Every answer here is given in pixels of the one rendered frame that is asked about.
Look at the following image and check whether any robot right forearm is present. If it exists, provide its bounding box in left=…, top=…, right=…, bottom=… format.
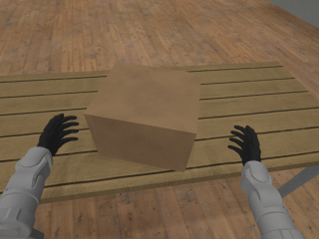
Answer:
left=239, top=160, right=305, bottom=239

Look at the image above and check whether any robot left forearm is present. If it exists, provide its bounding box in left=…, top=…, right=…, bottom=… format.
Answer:
left=0, top=146, right=53, bottom=238

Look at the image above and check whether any robot right hand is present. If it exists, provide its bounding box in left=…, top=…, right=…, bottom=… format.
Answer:
left=227, top=125, right=261, bottom=166

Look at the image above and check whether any carton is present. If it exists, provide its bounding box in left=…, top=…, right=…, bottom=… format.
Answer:
left=84, top=61, right=201, bottom=172

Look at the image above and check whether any robot left hand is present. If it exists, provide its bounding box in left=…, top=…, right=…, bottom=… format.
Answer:
left=37, top=114, right=79, bottom=156

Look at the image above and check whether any table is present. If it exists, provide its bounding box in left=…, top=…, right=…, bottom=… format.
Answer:
left=0, top=61, right=319, bottom=239

